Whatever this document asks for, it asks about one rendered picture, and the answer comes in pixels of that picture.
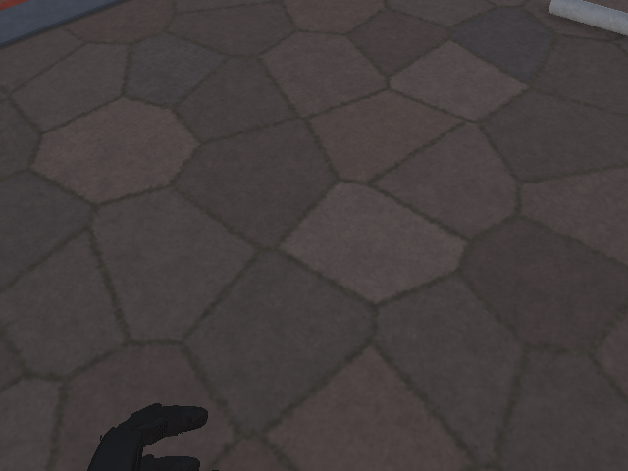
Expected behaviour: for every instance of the left robot hand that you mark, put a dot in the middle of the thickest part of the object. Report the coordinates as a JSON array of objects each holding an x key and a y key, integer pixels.
[{"x": 121, "y": 448}]

